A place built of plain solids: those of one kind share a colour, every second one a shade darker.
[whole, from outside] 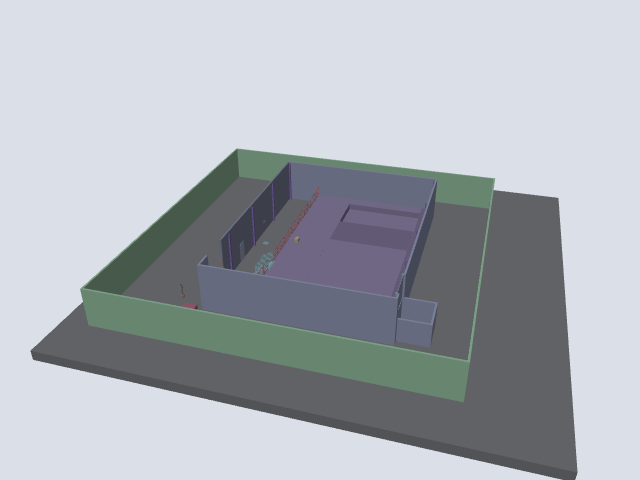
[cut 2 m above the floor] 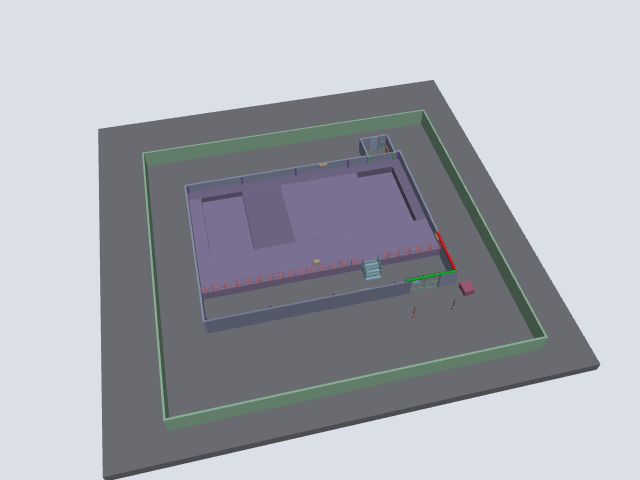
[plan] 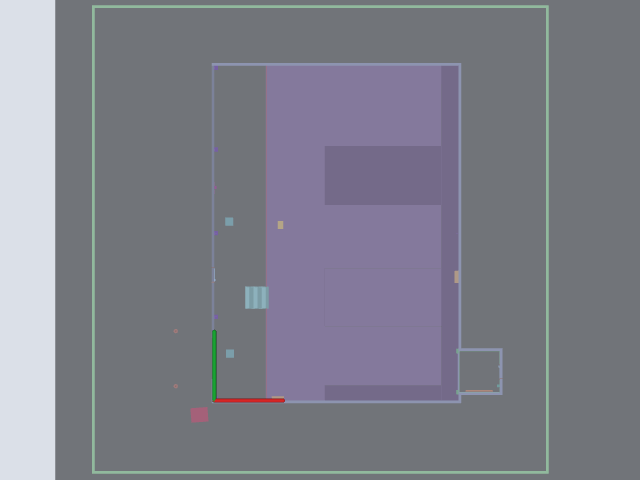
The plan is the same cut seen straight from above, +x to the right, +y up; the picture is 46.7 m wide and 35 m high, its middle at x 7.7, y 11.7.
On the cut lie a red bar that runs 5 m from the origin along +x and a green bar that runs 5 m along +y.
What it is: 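A works' hall with docks between sunk bays; one tall room; a strip of floor behind the doors, a deck 0.98 m over it that fills the rest, and 3 sunk grounds in the deck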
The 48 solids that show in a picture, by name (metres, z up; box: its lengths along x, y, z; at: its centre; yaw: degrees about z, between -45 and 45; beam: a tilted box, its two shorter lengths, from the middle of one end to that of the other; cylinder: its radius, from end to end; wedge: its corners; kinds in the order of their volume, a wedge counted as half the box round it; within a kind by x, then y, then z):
{
 "raised_floor_bank_1": {"box": [4.3, 24.4, 1.03], "at": [5.9, 12.2, 0.47]},
 "raised_floor_bank_2": {"box": [8.5, 1.1, 1.03], "at": [12.3, 0.55, 0.47]},
 "raised_floor_bank_3": {"box": [8.5, 4.3, 0.16], "at": [12.3, 3.25, 0.03]},
 "raised_floor_bank_4": {"box": [8.5, 4.25, 1.03], "at": [12.3, 7.53, 0.47]},
 "raised_floor_bank_5": {"box": [8.5, 4.6, 1.03], "at": [12.3, 11.95, 0.47]},
 "raised_floor_bank_6": {"box": [8.5, 4.3, 1.03], "at": [12.3, 16.4, 0.47]},
 "raised_floor_bank_7": {"box": [8.5, 4.5, 0.36], "at": [12.3, 20.8, 0.13]},
 "raised_floor_bank_8": {"box": [8.5, 1.35, 1.03], "at": [12.3, 23.73, 0.47]},
 "raised_floor_bank_9": {"box": [1.25, 24.4, 1.03], "at": [17.18, 12.2, 0.47]},
 "yard_bound_1": {"box": [0.2, 34.17, 4.03], "at": [-8.83, 11.74, 1.96]},
 "yard_bound_2": {"box": [33.31, 0.2, 4.03], "at": [7.73, -5.25, 1.96]},
 "yard_bound_3": {"box": [33.31, 0.2, 4.03], "at": [7.73, 28.72, 1.96]},
 "yard_bound_4": {"box": [0.2, 34.17, 4.03], "at": [24.28, 11.74, 1.96]},
 "wall_1": {"box": [0.2, 1.76, 4.95], "at": [-0.1, 0.68, 2.42]},
 "wall_2": {"box": [0.2, 20.06, 4.95], "at": [-0.1, 14.57, 2.42]},
 "wall_3": {"box": [18.2, 0.2, 4.95], "at": [8.9, -0.1, 2.42]},
 "wall_4": {"box": [18.2, 0.2, 4.95], "at": [8.9, 24.5, 2.42]},
 "wall_5": {"box": [0.06, 3.12, 4.95], "at": [17.77, 2.1, 2.42]},
 "wall_6": {"box": [0.06, 3.0, 2.45], "at": [17.83, 2.1, 1.18]},
 "wall_7": {"box": [0.2, 0.8, 4.95], "at": [17.9, 0.2, 2.42]},
 "wall_8": {"box": [0.2, 21.0, 4.95], "at": [17.9, 14.1, 2.42]},
 "wall_9": {"box": [3.2, 0.2, 2.45], "at": [19.4, 0.5, 1.18]},
 "wall_10": {"box": [3.2, 0.2, 2.45], "at": [19.4, 3.7, 1.18]},
 "wall_11": {"box": [0.2, 3.4, 2.45], "at": [20.9, 2.1, 1.18]},
 "door_landing_1": {"box": [0.32, 1.62, 0.21], "at": [2.41, 7.5, 0.06]},
 "door_landing_2": {"box": [0.32, 1.62, 0.38], "at": [2.71, 7.5, 0.14]},
 "door_landing_3": {"box": [0.32, 1.62, 0.54], "at": [3.01, 7.5, 0.22]},
 "door_landing_4": {"box": [0.32, 1.62, 0.7], "at": [3.31, 7.5, 0.3]},
 "door_landing_5": {"box": [0.32, 1.62, 0.87], "at": [3.61, 7.5, 0.38]},
 "door_landing_6": {"box": [0.21, 1.62, 0.16], "at": [3.85, 7.5, 0.9]},
 "beyond_pallets_1": {"box": [1.25, 1.06, 0.67], "at": [-1.09, -1.05, 0.33], "yaw": 4.2},
 "deck_rail_1": {"box": [0.024, 6.75, 0.1], "at": [3.78, 3.38, 1.03]},
 "deck_rail_2": {"box": [0.05, 6.75, 0.05], "at": [3.78, 3.38, 1.69]},
 "deck_rail_3": {"box": [0.05, 6.75, 0.05], "at": [3.78, 3.38, 2.0]},
 "deck_rail_4": {"box": [0.024, 16.15, 0.1], "at": [3.78, 16.32, 1.03]},
 "deck_rail_5": {"box": [0.05, 16.15, 0.05], "at": [3.78, 16.32, 1.36]},
 "deck_rail_6": {"box": [0.05, 16.15, 0.05], "at": [3.78, 16.32, 1.69]},
 "deck_rail_7": {"box": [0.05, 16.15, 0.05], "at": [3.78, 16.32, 2.0]},
 "door_leaf_1": {"box": [0.044, 1.0, 2.15], "at": [0.0, 9.15, 1.02]},
 "door_leaf_2": {"box": [0.044, 1.0, 2.15], "at": [20.8, 2.1, 1.02]},
 "radiator_1": {"box": [1.98, 0.1, 0.76], "at": [19.3, 0.69, 0.49]},
 "carton_1": {"box": [0.4, 0.6, 0.4], "at": [4.82, 12.79, 1.18]},
 "signing_shelf_1": {"box": [0.3, 0.9, 0.26], "at": [17.65, 9.01, 1.93]},
 "access_cover_1": {"box": [0.6, 0.6, 0.06], "at": [1.08, 13.04, -0.02]},
 "access_cover_2": {"box": [0.6, 0.6, 0.06], "at": [1.14, 3.41, -0.02]},
 "steel_column_1": {"box": [0.17, 0.012, 4.75], "at": [0.11, 6.1, 2.33]},
 "steel_column_2": {"box": [0.17, 0.012, 4.75], "at": [0.11, 12.2, 2.33]},
 "low_rail_1": {"box": [0.014, 3.0, 0.15], "at": [17.87, 2.1, 0.03]}
}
